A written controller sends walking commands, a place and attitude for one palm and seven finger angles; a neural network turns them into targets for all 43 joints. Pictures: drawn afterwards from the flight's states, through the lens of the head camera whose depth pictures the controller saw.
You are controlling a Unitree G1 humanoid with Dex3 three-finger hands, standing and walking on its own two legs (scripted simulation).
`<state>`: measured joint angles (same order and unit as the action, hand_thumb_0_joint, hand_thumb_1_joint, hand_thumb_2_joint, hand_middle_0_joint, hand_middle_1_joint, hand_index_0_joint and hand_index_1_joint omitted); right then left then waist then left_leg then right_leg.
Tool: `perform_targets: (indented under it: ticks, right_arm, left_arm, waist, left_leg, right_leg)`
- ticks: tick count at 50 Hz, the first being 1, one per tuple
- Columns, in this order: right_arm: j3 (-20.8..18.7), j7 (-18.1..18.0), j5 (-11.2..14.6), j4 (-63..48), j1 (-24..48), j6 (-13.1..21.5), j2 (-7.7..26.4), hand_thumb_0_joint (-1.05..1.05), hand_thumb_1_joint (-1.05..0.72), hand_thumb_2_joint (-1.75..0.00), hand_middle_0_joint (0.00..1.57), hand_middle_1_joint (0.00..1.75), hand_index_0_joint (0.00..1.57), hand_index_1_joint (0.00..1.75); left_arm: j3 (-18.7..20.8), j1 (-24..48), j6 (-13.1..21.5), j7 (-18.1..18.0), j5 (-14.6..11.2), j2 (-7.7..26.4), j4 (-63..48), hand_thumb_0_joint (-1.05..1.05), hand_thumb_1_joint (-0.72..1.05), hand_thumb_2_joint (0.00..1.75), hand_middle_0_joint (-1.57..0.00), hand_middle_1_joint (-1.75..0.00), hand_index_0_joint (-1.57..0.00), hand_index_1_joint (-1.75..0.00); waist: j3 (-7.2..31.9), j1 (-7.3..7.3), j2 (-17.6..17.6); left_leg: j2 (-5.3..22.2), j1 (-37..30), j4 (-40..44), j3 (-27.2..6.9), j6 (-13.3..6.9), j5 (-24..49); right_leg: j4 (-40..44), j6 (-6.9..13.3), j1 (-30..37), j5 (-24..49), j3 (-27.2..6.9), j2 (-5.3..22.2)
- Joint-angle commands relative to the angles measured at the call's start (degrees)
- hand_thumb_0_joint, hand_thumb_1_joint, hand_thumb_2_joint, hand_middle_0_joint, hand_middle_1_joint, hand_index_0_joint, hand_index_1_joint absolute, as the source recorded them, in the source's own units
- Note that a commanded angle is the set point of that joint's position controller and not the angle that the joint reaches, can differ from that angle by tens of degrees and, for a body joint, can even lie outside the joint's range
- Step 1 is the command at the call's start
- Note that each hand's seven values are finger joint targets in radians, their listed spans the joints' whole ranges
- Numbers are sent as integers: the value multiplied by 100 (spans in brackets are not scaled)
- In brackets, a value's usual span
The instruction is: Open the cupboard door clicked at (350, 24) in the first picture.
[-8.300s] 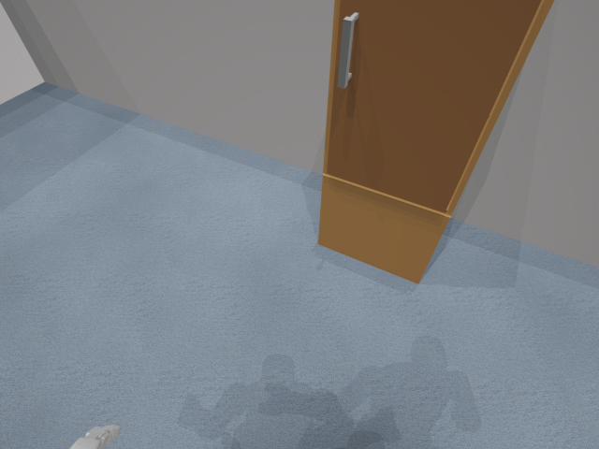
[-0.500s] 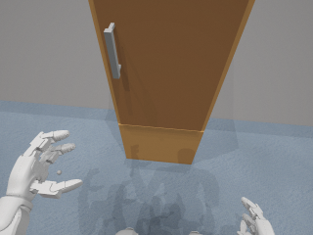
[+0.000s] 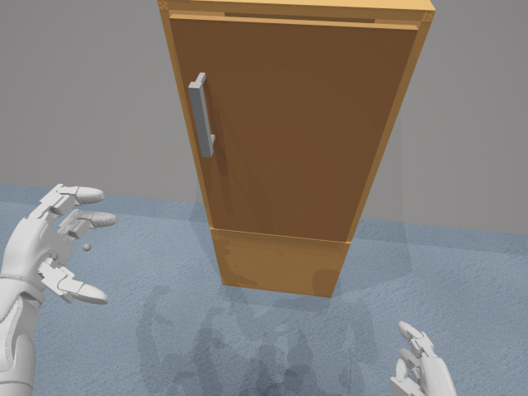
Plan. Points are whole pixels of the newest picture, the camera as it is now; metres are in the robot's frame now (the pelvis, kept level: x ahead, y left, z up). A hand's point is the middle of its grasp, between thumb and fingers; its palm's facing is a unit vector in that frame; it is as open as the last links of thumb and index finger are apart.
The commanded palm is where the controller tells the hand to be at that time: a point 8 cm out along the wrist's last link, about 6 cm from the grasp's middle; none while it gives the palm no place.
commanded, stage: raise the hand with hooked fingers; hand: left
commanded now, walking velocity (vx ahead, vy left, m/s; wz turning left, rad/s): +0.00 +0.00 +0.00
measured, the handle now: (204, 116) +0.58 +0.17 +0.11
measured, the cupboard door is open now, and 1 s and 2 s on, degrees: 0 0 0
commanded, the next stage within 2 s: move the hooked fingers beside the handle in 0.64 s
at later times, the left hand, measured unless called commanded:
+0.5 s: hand (93, 231) +0.29 +0.26 +0.12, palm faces +0.02 -1.00 -0.03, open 14.0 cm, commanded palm +0.26 +0.31 +0.13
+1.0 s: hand (102, 212) +0.32 +0.26 +0.12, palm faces +0.00 -1.00 -0.01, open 14.0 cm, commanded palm +0.30 +0.31 +0.13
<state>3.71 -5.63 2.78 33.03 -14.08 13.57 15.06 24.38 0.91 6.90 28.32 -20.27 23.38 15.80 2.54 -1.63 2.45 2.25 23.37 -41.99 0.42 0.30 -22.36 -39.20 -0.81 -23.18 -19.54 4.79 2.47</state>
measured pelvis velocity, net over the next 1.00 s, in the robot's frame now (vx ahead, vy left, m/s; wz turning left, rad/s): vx -0.01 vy -0.01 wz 0.00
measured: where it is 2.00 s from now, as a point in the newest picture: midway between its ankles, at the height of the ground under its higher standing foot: outside the picture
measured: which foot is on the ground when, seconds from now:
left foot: down 0.00-1.00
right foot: down 0.00-1.00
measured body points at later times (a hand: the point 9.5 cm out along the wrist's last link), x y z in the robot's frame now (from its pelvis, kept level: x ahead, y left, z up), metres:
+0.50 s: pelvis +0.00 -0.01 +0.01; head +0.01 -0.02 +0.46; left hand +0.28 +0.32 +0.13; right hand +0.15 -0.26 -0.07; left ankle -0.01 +0.12 -0.72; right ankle +0.01 -0.13 -0.72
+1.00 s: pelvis -0.01 -0.01 +0.01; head +0.02 -0.01 +0.45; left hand +0.32 +0.32 +0.13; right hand +0.15 -0.25 -0.08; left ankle -0.01 +0.12 -0.72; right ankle +0.01 -0.13 -0.72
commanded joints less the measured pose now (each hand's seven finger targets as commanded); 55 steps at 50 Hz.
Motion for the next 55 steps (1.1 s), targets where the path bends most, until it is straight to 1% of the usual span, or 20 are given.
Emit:
perform_targets:
  ticks: [1, 6, 9, 11, 15, 17, 21, 24, 25, 27, 32, 35, 37, 40, 44, 45, 47, 50, 53, 55]
  right_arm:
    - [-349, -134, 33, -796, 275, 291, 818, 0, -90, -90, 20, 30, 20, 30]
    - [-345, -161, 56, -775, 264, 249, 853, 0, -90, -90, 20, 30, 20, 30]
    - [-366, -156, 80, -785, 236, 228, 851, 0, -90, -90, 20, 30, 20, 30]
    - [-374, -121, 80, -824, 221, 213, 877, 0, -90, -90, 20, 30, 20, 30]
    - [-387, -84, 50, -874, 240, 200, 877, 0, -90, -90, 20, 30, 20, 30]
    - [-399, -89, 59, -868, 235, 205, 851, 0, -90, -90, 20, 30, 20, 30]
    - [-377, -131, 56, -852, 249, 212, 844, 0, -90, -90, 20, 30, 20, 30]
    - [-381, -166, 59, -819, 237, 256, 820, 0, -90, -90, 20, 30, 20, 30]
    - [-372, -169, 41, -811, 219, 256, 836, 0, -90, -90, 20, 30, 20, 30]
    - [-369, -179, 59, -790, 238, 268, 836, 0, -90, -90, 20, 30, 20, 30]
    - [-361, -188, 68, -780, 243, 276, 850, 0, -90, -90, 20, 30, 20, 30]
    - [-361, -186, 56, -790, 250, 285, 850, 0, -90, -90, 20, 30, 20, 30]
    - [-357, -183, 62, -793, 262, 282, 843, 0, -90, -90, 20, 30, 20, 30]
    - [-348, -228, 75, -680, 200, 254, 870, 0, -90, -90, 20, 30, 20, 30]
    - [-357, -270, 66, -600, 113, 245, 884, 0, -90, -90, 20, 30, 20, 30]
    - [-349, -264, 44, -596, 81, 220, 902, 0, -90, -90, 20, 30, 20, 30]
    - [-349, -250, 55, -562, 63, 195, 901, 0, -90, -90, 20, 30, 20, 30]
    - [-353, -212, 33, -586, -17, 131, 929, 0, -90, -90, 20, 30, 20, 30]
    - [-384, -153, 34, -626, -76, 83, 917, 0, -90, -90, 20, 30, 20, 30]
    - [-384, -118, 32, -637, -126, 24, 955, 0, -90, -90, 20, 30, 20, 30]
  left_arm:
    - [653, 1676, 280, 104, -146, 1658, -1067, 0, -50, 30, -30, -120, -30, -120]
    - [787, 2076, 164, 177, -121, 1901, -706, 0, -50, 30, -30, -120, -30, -120]
    - [631, 1876, 60, 234, -127, 1665, -327, 0, -50, 30, -30, -120, -30, -120]
    - [627, 1768, 13, 313, -165, 1677, -207, 0, -50, 30, -30, -120, -30, -120]
    - [753, 1941, 114, 245, -134, 1857, -543, 0, -50, 30, -30, -120, -30, -120]
    - [792, 1966, 199, 187, -123, 1841, -629, 0, -50, 30, -30, -120, -30, -120]
    - [796, 2135, 280, 99, -90, 1878, -641, 0, -50, 30, -30, -120, -30, -120]
    - [741, 2123, 344, 78, -37, 1822, -737, 0, -50, 30, -30, -120, -30, -120]
    - [727, 2141, 340, 97, -72, 1821, -742, 0, -50, 30, -30, -120, -30, -120]
    - [710, 2110, 302, 129, -60, 1799, -649, 0, -50, 30, -30, -120, -30, -120]
    - [684, 2057, 207, 204, -96, 1756, -389, 0, -50, 30, -30, -120, -30, -120]
    - [666, 2144, 230, 216, -106, 1765, -498, 0, -50, 30, -30, -120, -30, -120]
    - [659, 2144, 217, 222, -89, 1758, -475, 0, -50, 30, -30, -120, -30, -120]
    - [480, 2826, 242, 203, -62, 1719, -206, 0, -50, 30, -30, -120, -30, -120]
    - [427, 3477, 342, 147, 114, 1873, 82, 0, -50, 30, -30, -120, -30, -120]
    - [521, 3449, 342, 141, 108, 1989, 246, 0, -50, 30, -30, -120, -30, -120]
    - [398, 3719, 397, 160, 152, 1919, 443, 0, -50, 30, -30, -120, -30, -120]
    - [483, 3755, 444, 169, 174, 2056, 678, 0, -50, 30, -30, -120, -30, -120]
    - [421, 3735, 445, 154, 207, 1952, 840, 0, -50, 30, -30, -120, -30, -120]
    - [485, 3657, 409, 136, 194, 2009, 1073, 0, -50, 30, -30, -120, -30, -120]
  waist:
    - [1244, 60, 216]
    - [1201, 38, 187]
    - [1047, 43, 96]
    - [1028, 22, -167]
    - [1115, -37, 106]
    - [1210, 4, 140]
    - [1029, 25, 90]
    - [1171, 44, 356]
    - [1143, 32, 166]
    - [1089, 45, 323]
    - [1005, 49, 29]
    - [1040, 30, 127]
    - [1098, 54, 141]
    - [851, 190, -9]
    - [1173, 252, 279]
    - [1152, 217, 72]
    - [1242, 269, 147]
    - [1462, 187, 167]
    - [1551, 171, 292]
    - [1396, 148, 22]
  left_leg:
    - [-215, -639, 770, -118, -110, 1842]
    - [-233, -704, 904, -112, -122, 1838]
    - [-249, -650, 964, -77, -125, 1671]
    - [-257, -578, 945, -46, -145, 1657]
    - [-266, -637, 946, -23, -138, 1723]
    - [-268, -668, 971, 6, -141, 1620]
    - [-256, -587, 1042, -12, -140, 1402]
    - [-259, -759, 1038, 3, -147, 1462]
    - [-255, -730, 1039, -22, -148, 1502]
    - [-259, -710, 1058, -9, -141, 1427]
    - [-263, -629, 1060, -31, -142, 1386]
    - [-267, -701, 1033, -25, -137, 1478]
    - [-270, -672, 1027, -21, -138, 1457]
    - [-255, -599, 1014, -47, -126, 1250]
    - [-273, -700, 965, -73, -127, 1254]
    - [-264, -634, 937, -84, -134, 1291]
    - [-265, -590, 918, -70, -130, 1288]
    - [-271, -578, 869, -99, -117, 1545]
    - [-269, -572, 850, -75, -112, 1693]
    - [-255, -432, 834, -79, -119, 1759]
  right_leg:
    - [496, 205, 749, 1695, -97, -301]
    - [622, 206, 861, 1721, -121, -287]
    - [702, 186, 788, 1581, -125, -261]
    - [719, 173, 842, 1643, -170, -260]
    - [693, 206, 905, 1653, -198, -260]
    - [732, 185, 908, 1551, -220, -253]
    - [788, 182, 865, 1295, -233, -263]
    - [789, 184, 868, 1370, -237, -252]
    - [788, 196, 950, 1405, -228, -277]
    - [806, 181, 862, 1374, -237, -262]
    - [817, 168, 838, 1361, -220, -266]
    - [790, 189, 871, 1417, -221, -281]
    - [781, 175, 851, 1435, -224, -263]
    - [824, 170, 630, 1193, -223, -289]
    - [764, 184, 567, 1163, -241, -243]
    - [758, 197, 628, 1191, -259, -271]
    - [725, 185, 599, 1243, -265, -242]
    - [603, 235, 745, 1488, -231, -266]
    - [546, 226, 704, 1690, -213, -249]
    - [530, 235, 709, 1762, -200, -276]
